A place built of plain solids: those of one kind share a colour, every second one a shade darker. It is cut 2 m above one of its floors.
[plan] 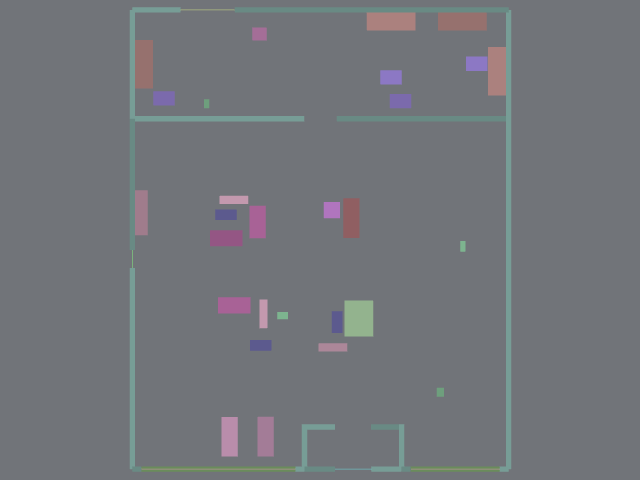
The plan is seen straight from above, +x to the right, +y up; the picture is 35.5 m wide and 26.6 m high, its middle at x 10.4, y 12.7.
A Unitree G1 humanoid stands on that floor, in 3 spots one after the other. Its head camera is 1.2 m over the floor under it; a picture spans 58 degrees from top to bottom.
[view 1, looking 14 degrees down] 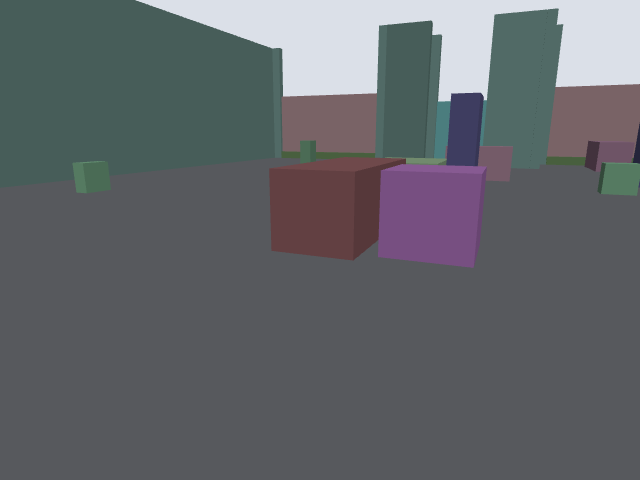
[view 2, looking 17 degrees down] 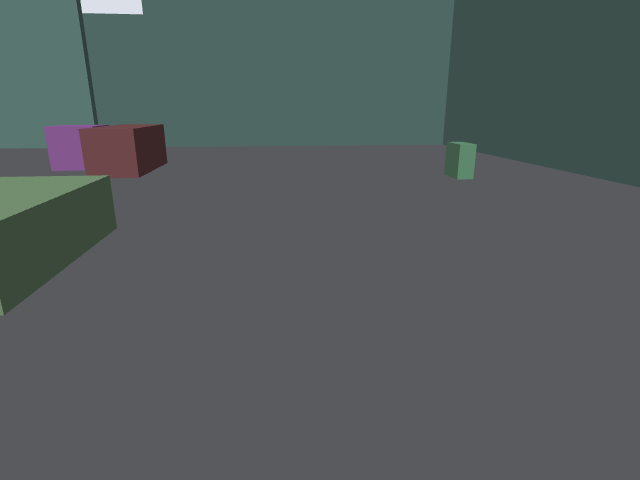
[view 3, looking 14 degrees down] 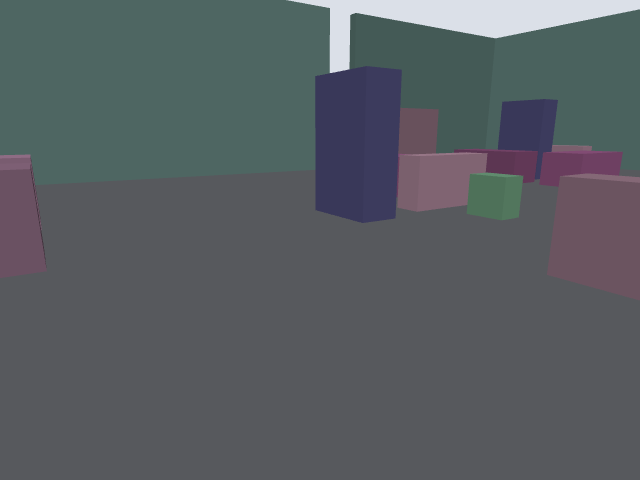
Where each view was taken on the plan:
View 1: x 10.43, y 18.82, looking -67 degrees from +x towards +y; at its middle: set_sofa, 4.26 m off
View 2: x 15.00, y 4.80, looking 84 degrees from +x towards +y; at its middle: ground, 4.10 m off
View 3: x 12.23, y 2.94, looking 147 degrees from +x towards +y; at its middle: ground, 4.96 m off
